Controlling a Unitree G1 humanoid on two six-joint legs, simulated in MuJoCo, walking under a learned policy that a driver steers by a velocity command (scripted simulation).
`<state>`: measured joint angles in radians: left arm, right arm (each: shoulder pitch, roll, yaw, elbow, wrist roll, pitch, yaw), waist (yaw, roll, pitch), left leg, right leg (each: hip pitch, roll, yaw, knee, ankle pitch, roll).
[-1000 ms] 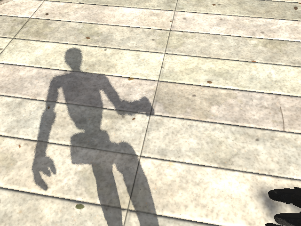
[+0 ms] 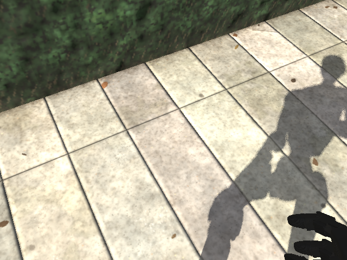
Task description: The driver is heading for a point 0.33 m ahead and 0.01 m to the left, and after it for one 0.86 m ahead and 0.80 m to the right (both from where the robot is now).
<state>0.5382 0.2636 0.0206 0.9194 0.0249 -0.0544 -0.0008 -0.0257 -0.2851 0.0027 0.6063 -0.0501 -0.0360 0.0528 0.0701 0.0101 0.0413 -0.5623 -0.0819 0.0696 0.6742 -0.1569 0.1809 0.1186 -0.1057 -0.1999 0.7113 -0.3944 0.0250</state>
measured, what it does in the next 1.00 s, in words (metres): walks ahead, turning right: right foot, then left foot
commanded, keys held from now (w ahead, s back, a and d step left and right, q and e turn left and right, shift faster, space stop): w+shift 0.10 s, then shift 0.10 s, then e+shift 0.80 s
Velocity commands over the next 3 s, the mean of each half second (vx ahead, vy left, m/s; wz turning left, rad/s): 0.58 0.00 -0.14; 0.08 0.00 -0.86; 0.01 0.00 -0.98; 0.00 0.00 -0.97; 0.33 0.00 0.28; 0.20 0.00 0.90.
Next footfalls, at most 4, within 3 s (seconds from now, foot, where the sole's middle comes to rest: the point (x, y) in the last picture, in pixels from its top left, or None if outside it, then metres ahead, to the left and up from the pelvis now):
0.38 right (210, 229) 0.56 -0.07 -0.74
0.90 left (169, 210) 0.63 0.09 -0.74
1.42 right None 0.44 -0.03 -0.74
1.88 left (202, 210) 0.64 -0.04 -0.74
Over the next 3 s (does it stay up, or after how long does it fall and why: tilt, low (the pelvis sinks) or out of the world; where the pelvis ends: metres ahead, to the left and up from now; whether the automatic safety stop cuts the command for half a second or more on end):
stays up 0.65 -0.25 0.03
